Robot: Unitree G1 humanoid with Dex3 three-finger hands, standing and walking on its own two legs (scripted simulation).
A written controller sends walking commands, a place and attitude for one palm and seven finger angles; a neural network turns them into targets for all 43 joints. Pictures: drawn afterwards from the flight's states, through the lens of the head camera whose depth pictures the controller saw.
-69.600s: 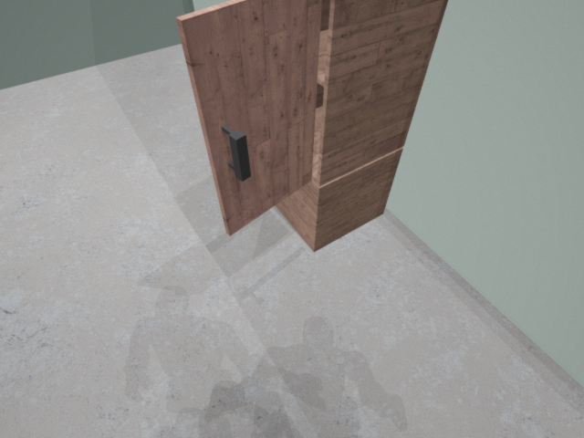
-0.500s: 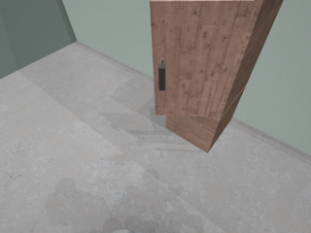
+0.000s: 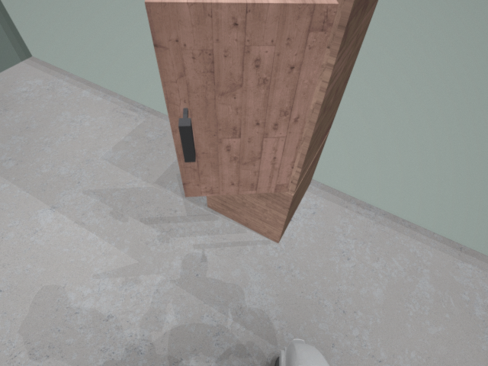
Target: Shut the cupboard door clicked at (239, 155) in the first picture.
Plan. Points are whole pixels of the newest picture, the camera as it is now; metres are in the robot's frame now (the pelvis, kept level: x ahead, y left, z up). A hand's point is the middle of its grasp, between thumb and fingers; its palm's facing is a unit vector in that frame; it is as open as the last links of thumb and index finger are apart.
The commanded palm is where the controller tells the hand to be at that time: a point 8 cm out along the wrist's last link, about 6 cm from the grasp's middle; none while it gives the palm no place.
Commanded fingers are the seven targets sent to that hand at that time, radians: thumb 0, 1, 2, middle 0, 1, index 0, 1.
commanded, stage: take the last steps up to it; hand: left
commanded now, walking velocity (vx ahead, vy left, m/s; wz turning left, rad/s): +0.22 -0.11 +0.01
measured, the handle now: (187, 135) +0.61 +0.15 -0.04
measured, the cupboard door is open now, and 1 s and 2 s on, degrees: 34 34 34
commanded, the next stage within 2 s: come to a stop and stand still in 0.18 s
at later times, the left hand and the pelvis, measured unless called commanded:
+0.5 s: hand (190, 357) +0.16 +0.10 -0.19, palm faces +0.11 -0.98 -0.16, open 7.3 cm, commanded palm none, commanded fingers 0.00 0.90 0.90 -0.20 -0.30 -0.20 -0.30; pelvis +0.15 -0.07 +0.00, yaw +2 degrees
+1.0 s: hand (181, 358) +0.16 +0.12 -0.18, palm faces +0.06 -0.97 -0.22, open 7.4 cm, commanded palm none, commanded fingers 0.00 0.90 0.90 -0.20 -0.30 -0.20 -0.30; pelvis +0.12 -0.07 +0.00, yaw +2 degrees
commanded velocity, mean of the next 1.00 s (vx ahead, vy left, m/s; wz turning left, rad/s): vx -0.05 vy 0.02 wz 0.02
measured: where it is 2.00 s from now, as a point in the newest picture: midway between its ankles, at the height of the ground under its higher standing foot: outside the picture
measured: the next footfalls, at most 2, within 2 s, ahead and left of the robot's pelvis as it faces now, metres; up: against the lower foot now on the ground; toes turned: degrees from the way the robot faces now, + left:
right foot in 0.06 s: +0.17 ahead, -0.14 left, +0.00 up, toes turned +3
left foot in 0.42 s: +0.21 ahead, +0.03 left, +0.00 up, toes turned +8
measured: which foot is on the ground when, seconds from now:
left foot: down 0.00-0.06, up 0.08-0.40, down 0.42-0.72, up 0.74-0.96, down 0.98-1.00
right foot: up 0.00-0.04, down 0.06-1.00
